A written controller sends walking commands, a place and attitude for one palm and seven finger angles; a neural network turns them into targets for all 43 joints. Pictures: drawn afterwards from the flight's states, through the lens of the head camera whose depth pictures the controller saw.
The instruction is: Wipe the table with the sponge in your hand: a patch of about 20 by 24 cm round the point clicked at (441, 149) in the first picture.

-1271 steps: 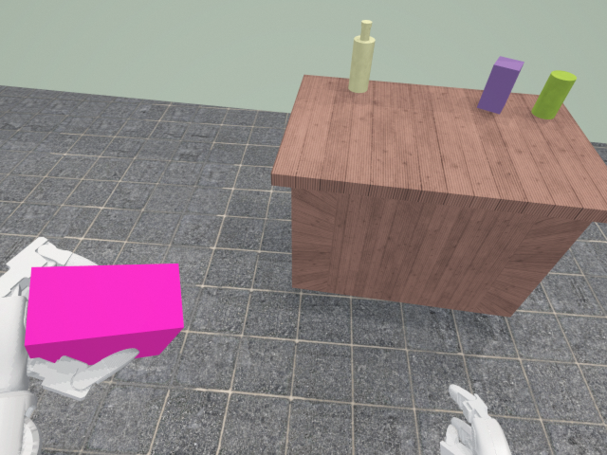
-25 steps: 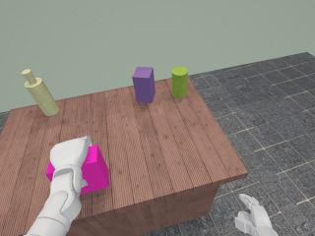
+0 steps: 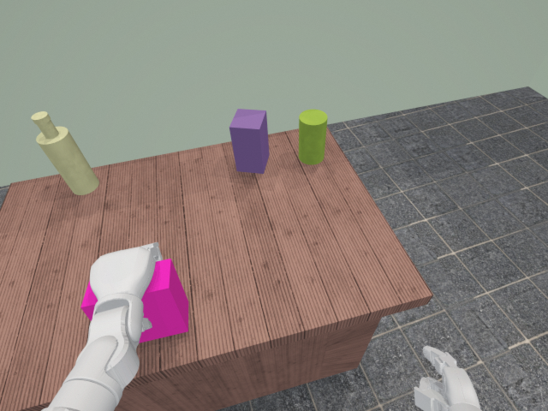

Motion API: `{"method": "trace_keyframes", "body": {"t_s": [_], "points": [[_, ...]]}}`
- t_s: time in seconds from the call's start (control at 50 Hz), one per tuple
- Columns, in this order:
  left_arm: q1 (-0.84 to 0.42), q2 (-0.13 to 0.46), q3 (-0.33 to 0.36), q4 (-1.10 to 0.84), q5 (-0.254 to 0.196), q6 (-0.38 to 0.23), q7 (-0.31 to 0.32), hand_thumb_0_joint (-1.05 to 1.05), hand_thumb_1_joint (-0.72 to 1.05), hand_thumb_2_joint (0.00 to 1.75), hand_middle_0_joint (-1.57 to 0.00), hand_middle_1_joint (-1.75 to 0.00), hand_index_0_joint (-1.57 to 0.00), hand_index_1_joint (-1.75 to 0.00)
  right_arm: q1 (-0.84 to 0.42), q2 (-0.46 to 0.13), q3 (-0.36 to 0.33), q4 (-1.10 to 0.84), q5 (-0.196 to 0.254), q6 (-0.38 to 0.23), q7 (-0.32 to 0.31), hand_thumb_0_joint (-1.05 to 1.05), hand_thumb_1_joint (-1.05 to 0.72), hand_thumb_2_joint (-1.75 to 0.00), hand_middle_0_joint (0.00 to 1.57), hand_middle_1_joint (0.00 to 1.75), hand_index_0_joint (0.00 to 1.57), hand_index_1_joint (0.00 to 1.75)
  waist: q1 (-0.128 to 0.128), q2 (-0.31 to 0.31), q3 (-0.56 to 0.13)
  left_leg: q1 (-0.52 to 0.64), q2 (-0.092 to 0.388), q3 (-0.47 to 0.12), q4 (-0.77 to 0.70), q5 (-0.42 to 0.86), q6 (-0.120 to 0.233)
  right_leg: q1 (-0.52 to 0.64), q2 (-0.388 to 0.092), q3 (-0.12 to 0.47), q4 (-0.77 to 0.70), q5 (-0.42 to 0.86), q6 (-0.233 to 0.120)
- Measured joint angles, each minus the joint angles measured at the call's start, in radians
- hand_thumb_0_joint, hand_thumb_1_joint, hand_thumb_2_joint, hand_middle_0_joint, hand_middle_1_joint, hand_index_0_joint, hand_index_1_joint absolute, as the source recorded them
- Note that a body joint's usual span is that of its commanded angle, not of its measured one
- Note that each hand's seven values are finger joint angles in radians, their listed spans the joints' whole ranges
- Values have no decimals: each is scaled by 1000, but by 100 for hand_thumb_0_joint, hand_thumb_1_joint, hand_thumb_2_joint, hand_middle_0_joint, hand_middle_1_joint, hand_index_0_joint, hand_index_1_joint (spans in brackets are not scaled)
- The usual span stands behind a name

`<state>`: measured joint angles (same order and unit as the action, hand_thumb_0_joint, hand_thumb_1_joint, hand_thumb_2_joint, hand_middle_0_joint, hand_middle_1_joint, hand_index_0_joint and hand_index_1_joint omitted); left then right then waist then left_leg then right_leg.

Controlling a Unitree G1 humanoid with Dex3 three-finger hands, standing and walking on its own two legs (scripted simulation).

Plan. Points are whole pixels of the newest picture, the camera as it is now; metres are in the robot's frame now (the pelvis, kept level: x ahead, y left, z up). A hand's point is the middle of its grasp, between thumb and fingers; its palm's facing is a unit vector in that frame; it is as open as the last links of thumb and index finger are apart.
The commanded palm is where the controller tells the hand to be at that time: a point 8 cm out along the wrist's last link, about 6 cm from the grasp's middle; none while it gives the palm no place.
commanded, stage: lower the sponge onto the table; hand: left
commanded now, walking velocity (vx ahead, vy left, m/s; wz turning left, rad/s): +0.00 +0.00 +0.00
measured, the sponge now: (144, 311) +0.26 +0.27 -0.05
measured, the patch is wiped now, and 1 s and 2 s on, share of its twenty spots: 0.00 0.20 0.50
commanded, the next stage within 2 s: wipe forward along the first lane in 0.40 s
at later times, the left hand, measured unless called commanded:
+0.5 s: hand (144, 288) +0.29 +0.26 -0.01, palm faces -0.10 -0.06 -0.99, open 10.4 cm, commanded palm +0.26 +0.26 +0.04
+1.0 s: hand (143, 263) +0.33 +0.29 -0.02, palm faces -0.12 -0.01 -0.99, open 10.4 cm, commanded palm +0.32 +0.29 +0.02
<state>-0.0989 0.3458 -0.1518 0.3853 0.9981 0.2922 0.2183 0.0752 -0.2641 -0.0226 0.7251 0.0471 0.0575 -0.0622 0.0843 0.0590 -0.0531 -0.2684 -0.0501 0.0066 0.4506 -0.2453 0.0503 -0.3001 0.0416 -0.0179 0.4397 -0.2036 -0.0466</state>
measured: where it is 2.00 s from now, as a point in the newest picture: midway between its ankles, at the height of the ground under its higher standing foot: outside the picture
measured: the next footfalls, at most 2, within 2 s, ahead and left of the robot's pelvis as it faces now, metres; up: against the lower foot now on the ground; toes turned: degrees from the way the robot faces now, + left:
none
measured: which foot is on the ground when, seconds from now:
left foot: down 0.00-1.00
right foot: down 0.00-1.00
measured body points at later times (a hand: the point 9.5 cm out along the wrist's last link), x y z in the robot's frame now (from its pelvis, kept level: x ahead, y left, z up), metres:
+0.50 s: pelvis +0.00 +0.00 +0.00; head +0.02 -0.02 +0.45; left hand +0.29 +0.26 +0.04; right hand +0.20 -0.23 -0.11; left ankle -0.01 +0.09 -0.74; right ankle +0.01 -0.09 -0.74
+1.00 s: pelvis -0.01 -0.01 -0.01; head +0.03 -0.02 +0.44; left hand +0.34 +0.28 +0.04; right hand +0.13 -0.27 -0.14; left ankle -0.01 +0.09 -0.74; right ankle +0.01 -0.09 -0.74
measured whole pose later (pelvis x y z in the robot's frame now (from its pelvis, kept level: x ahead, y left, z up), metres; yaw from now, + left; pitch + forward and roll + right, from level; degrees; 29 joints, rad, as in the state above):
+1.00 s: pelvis -0.01 -0.01 -0.01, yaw +0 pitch +10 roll +0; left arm -0.40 0.39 -0.06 0.78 1.04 0.20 0.30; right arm 0.16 -0.27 -0.02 0.73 0.07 0.11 -0.07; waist 0.02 0.04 -0.11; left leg -0.49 -0.04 0.00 0.59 -0.28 0.04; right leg -0.51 0.05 -0.03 0.55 -0.23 -0.05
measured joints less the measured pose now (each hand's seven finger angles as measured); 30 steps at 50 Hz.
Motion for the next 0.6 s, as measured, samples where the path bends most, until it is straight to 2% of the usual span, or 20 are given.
{"method": "trace_keyframes", "body": {"t_s": [0.1,0.2,0.32,0.6], "points": [[-21,-18,-4,32,11,-20,33,0,-53,103,-69,-131,-72,-131,0,8,0,3,2,4,3,1,-90,-89,20,30,20,30,-3,-2,-8,-18,-3,4,11,-4,2,-21,-3,3,15,-5,3],[-16,-34,5,40,15,3,58,0,-53,103,-69,-131,-72,-131,0,17,3,3,3,13,12,1,-90,-89,20,30,20,30,-9,-2,-17,-25,-2,10,15,-8,3,-31,-2,10,21,-8,4],[-6,-40,-1,46,11,32,64,0,-53,103,-69,-131,-71,-132,2,16,6,1,5,23,15,1,-90,-89,21,30,20,30,-12,-3,-19,-29,-3,8,22,-12,4,-33,-3,7,27,-13,5],[-50,-35,4,99,21,13,69,0,-53,103,-69,-131,-72,-131,4,10,1,-5,7,34,12,1,-90,-89,20,30,20,30,-10,-6,-36,-67,-1,0,53,-23,1,-66,-1,-1,51,-22,1]]}}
